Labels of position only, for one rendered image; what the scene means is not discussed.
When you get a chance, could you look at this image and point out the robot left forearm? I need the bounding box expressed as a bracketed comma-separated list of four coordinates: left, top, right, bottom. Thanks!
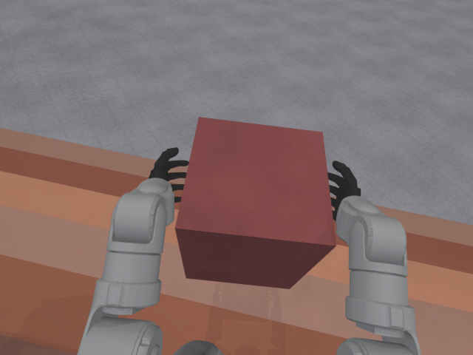
[77, 177, 174, 355]

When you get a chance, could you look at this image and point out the carton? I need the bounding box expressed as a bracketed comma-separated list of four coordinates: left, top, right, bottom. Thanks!
[175, 117, 336, 289]

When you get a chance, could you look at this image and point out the left robot hand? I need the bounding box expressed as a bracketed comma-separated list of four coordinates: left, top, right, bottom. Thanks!
[149, 147, 189, 203]

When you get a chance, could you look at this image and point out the robot right upper arm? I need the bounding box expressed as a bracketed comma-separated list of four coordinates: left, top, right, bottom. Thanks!
[336, 337, 414, 355]

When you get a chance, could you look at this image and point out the robot left upper arm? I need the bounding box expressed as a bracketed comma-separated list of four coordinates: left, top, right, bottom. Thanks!
[79, 317, 163, 355]

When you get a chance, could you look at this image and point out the left robot thigh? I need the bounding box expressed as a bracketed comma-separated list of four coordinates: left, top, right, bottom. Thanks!
[173, 340, 224, 355]

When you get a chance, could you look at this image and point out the right robot hand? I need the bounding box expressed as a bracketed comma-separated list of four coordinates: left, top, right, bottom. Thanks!
[328, 160, 361, 221]

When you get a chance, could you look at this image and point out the robot right forearm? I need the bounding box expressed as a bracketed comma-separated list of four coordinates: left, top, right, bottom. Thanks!
[336, 195, 421, 355]

